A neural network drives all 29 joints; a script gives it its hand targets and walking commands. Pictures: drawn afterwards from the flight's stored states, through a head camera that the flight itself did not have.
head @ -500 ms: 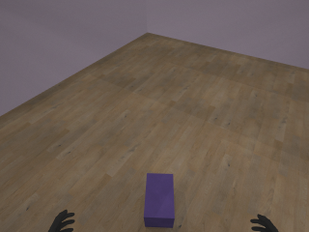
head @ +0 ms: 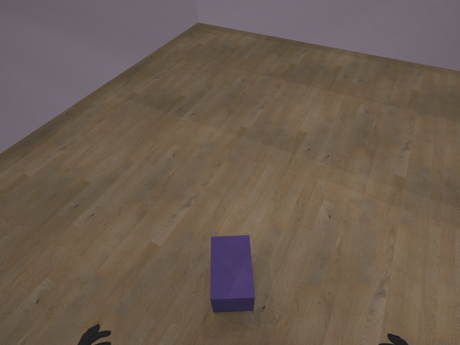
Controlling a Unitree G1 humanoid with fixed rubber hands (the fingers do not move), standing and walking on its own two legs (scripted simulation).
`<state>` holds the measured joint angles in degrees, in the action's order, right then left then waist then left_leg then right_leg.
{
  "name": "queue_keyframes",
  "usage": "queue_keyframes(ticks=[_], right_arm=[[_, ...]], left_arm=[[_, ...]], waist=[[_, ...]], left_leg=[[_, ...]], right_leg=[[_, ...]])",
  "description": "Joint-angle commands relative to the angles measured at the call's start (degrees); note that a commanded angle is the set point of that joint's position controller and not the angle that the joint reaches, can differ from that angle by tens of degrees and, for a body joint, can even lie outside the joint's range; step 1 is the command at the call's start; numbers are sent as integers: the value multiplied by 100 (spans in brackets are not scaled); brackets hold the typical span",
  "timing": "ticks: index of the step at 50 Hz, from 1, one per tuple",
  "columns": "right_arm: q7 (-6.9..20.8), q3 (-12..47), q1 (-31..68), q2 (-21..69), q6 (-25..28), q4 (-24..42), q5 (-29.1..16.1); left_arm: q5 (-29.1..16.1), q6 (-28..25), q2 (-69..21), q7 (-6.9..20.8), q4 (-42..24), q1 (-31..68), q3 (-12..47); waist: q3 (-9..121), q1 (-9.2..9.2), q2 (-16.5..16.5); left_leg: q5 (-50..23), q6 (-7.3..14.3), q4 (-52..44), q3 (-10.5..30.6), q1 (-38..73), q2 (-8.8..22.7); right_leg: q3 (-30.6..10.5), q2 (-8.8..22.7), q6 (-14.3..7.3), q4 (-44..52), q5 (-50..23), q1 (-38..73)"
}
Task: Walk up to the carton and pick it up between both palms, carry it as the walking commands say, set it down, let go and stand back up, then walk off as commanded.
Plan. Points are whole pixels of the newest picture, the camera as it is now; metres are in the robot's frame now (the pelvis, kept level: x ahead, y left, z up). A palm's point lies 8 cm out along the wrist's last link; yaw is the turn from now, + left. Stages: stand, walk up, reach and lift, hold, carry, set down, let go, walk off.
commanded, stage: walk off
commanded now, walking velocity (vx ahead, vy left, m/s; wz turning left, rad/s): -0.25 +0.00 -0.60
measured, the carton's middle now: (231, 273) +0.52 +0.04 -0.68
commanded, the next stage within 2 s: stand in 0.04 s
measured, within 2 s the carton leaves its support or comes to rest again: neither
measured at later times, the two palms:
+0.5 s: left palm out of the picture +0.04 +0.32 -0.12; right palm out of the picture -0.02 -0.21 -0.10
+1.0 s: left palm out of the picture +0.03 +0.31 -0.11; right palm out of the picture -0.04 -0.20 -0.11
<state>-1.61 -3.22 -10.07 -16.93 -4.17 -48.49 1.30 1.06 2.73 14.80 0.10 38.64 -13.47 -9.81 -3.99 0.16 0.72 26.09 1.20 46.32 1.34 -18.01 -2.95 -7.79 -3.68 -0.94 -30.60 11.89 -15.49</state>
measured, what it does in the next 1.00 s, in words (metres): walks backwards: left foot, then right foot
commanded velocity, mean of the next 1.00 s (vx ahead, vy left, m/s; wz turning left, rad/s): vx -0.01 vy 0.00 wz -0.01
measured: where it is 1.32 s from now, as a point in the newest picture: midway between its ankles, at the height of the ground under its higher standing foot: outside the picture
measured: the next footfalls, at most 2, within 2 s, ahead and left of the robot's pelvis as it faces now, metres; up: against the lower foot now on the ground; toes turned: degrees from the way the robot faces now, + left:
left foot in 0.16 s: +0.01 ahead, +0.15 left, +0.00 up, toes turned -7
right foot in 0.54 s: -0.07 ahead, -0.07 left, +0.00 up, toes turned -3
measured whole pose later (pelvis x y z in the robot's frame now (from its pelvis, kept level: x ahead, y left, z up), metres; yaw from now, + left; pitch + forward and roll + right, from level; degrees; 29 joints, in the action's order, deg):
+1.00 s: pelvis -0.08 +0.06 +0.00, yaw -8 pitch -3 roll -2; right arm -0.7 -2.9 -12.3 -12.1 -1.4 -52.0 1.3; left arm 1.1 0.6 10.7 -1.3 44.3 -16.5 -9.7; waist -2.2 0.3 -0.1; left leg 12.5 2.0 29.1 -1.1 -13.9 0.1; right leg -3.7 -2.5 0.3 -24.9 14.7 -7.6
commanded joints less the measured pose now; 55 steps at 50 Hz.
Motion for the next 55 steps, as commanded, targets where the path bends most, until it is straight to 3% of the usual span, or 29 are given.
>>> queue_keyframes(ticks=[1, 5, 6, 8, 10, 13, 15, 16, 17, 21, 23, 25, 26, 27, 29, 31, 32, 33, 35, 38, 42, 44, 46, 47, 50, 51, 52, 54, 55], right_arm=[[-21, -138, -164, -387, 26, 305, 19], [5, -104, 83, -484, 37, 310, -71], [-11, -99, -151, -332, 58, 290, -128], [-57, -244, -617, -750, 212, 60, -50], [-146, -289, -500, -1345, 221, 330, 61], [-6, -26, 717, -392, 168, 598, 192], [-93, -101, 364, -433, 228, 433, 123], [-4, -157, 211, -629, 299, 410, 66], [-18, -43, 245, -394, 342, 529, 55], [-20, -84, -216, -408, 309, 215, 23], [-40, -102, -359, -416, 222, -15, 101], [-1, -141, -720, -531, 179, -49, 45], [15, -78, -543, -223, 178, -76, 48], [37, 57, -883, 234, 187, -61, 15], [65, -63, -237, -163, 158, 114, 21], [166, -30, -330, 82, 204, -14, 40], [165, -20, -385, 40, 263, -20, -26], [192, 2, -385, 128, 323, -147, 61], [179, -92, -251, -46, 374, -116, 26], [90, -62, -360, -129, 496, -171, 54], [19, -66, -116, -303, 394, -157, 41], [110, -46, -324, -198, 358, -179, 14], [51, -65, -254, -178, 291, -206, -27], [28, -16, -221, 29, 344, -211, -12], [109, -62, -118, -119, 399, -107, 53], [66, -65, -266, -147, 369, -279, 35], [118, -50, -305, -40, 425, -210, -36], [94, -183, -222, -427, 450, -106, -22], [101, 0, -314, 9, 444, -273, -57]], left_arm=[[26, -16, 903, -53, -83, -118, 176], [81, 85, 878, 3, -213, 202, 162], [66, 110, 882, -10, -269, 333, 192], [47, 102, 768, -86, -74, -229, 212], [46, 17, 693, -118, -269, -94, 196], [-56, 50, 592, -116, 83, -637, 204], [60, -21, 328, -18, 300, -745, 241], [-19, -43, 311, -91, 365, -983, 276], [4, -42, 352, -114, 320, -526, 318], [-44, 102, 250, -171, 382, -601, 373], [-46, 26, 65, -226, 396, -355, 463], [-89, -34, -97, -127, 541, -810, 481], [16, -102, 120, -130, 505, -776, 431], [114, -189, 111, -186, 391, -515, 555], [86, -261, 618, -181, 416, -435, 432], [37, -311, 66, -169, 388, -210, 520], [-43, -329, -63, -210, 496, -94, 598], [-103, -338, -43, -213, 639, -603, 517], [4, -350, 218, -150, 391, -297, 434], [-31, -245, 424, -189, 680, -737, 345], [-80, -264, -72, -162, 577, -570, 456], [-19, -238, -105, -151, 583, -528, 429], [-19, -289, -212, -111, 564, -624, 479], [-24, -274, 83, -137, 637, -661, 429], [-40, -330, -18, -219, 561, -274, 466], [-7, -346, -181, -140, 551, -631, 474], [-60, -315, 355, -187, 749, -587, 350], [-8, -376, 384, -115, 431, -485, 346], [-22, -344, -109, -160, 634, -621, 451]], waist=[[388, -56, 751], [698, -203, 1319], [657, 32, 1519], [706, 115, 421], [457, 312, -1875], [-248, -401, -707], [518, -242, -335], [347, -306, -510], [323, 53, -871], [331, 88, -1383], [-60, 223, -1735], [380, 72, -1078], [81, -138, -862], [164, 147, 309], [-63, -45, 762], [39, 98, 814], [65, 381, 161], [479, 46, 5], [454, 24, 240], [412, -50, -668], [108, -129, -219], [256, 54, -500], [-6, -91, -614], [-186, 25, -41], [-80, 72, 235], [441, -76, -243], [-76, 121, 217], [-1, 68, -507], [57, -75, -168]], left_leg=[[435, -238, 833, 306, -614, 155], [94, -277, -794, 23, 259, 151], [15, -300, -1316, -71, 502, 80], [-400, -78, -2641, 256, 1258, 349], [134, 858, -3964, 2879, 407, 3035], [-136, 595, -3573, 1143, -1367, 1667], [-1300, 563, -3042, 765, 465, 1483], [-1975, 525, -2859, 816, 469, 1551], [-2200, 520, -2861, 590, 854, 1362], [-837, 569, -2969, 690, 1142, 1259], [-1577, 742, -2892, 919, 632, 1396], [-1278, 530, -2627, 870, 361, 1366], [-1096, 269, -2208, 633, -153, 1255], [-861, 82, -1791, 369, -464, 963], [-283, -34, -1640, 225, 282, 555], [-545, 81, -1752, 135, 603, 354], [-1276, 38, -2442, 205, 754, 578], [-1798, 35, -2510, 178, 1067, 586], [-1872, 23, -2437, 256, 1188, 686], [-2297, 76, -2653, 533, 1081, 1034], [-1172, 99, -2828, 642, 521, 935], [-366, 80, -3040, 676, 536, 881], [-550, 82, -3057, 785, 366, 935], [-722, 158, -3051, 808, 363, 954], [-1254, 134, -2656, 488, 510, 754], [-1176, 93, -2680, 402, 836, 716], [-1224, 168, -2690, 487, 695, 779], [-1487, 132, -2687, 629, 656, 912], [-1751, 144, -2662, 434, 667, 863]], right_leg=[[-1901, 1553, -612, 992, -2338, 206], [-1527, 1066, -268, 1441, -180, 23], [-1345, 878, -197, 1378, 278, -82], [-1305, 538, 29, 611, 754, -671], [166, -513, 569, -2420, 2023, -1764], [-46, -165, 464, -3774, 1313, -772], [213, -103, 585, -3622, 1263, -1076], [1, -173, 519, -4081, 1283, -1334], [250, -29, 588, -3064, 1336, -1320], [707, -79, 555, -1473, 1831, -541], [824, 129, 444, -504, 1697, -64], [845, 37, 236, 840, 732, 1007], [293, 540, 186, 1386, 183, 1190], [-760, 1343, 137, 1954, 482, 1394], [-1238, 1648, -355, 1724, 222, 172], [-843, 1285, -337, 1525, 30, -4], [-597, 1139, -270, 1350, -68, 213], [-362, 975, -133, 1233, 137, 249], [-264, 880, -79, 1172, -292, 117], [22, 705, -66, 879, -14, 325], [131, 508, -39, 899, 34, 268], [176, 542, 16, 837, 362, 342], [177, 574, -54, 831, 330, 191], [144, 608, -19, 1050, 113, 250], [-214, 740, -118, 1199, 410, 6], [-72, 710, -93, 1052, 405, 274], [-17, 653, -107, 1054, 145, 27], [34, 712, -44, 729, 3, 153], [8, 698, -82, 985, -9, 283]])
